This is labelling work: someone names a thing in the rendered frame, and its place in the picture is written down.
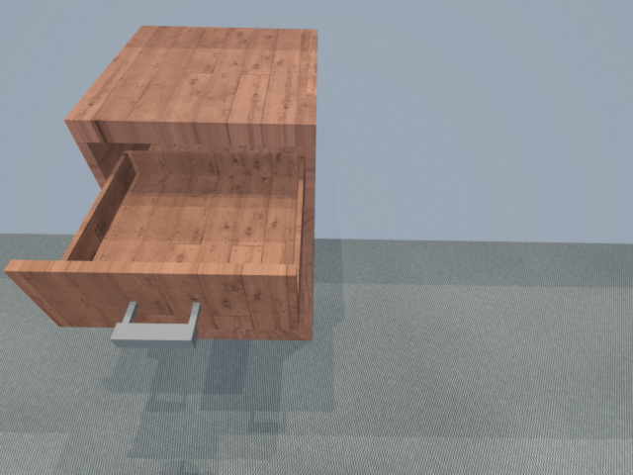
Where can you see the drawer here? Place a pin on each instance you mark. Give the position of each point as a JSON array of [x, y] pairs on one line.
[[174, 228]]

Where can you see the handle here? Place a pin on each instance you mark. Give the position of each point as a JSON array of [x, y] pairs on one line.
[[128, 334]]

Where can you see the cabinet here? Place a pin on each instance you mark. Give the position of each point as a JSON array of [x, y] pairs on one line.
[[216, 90]]

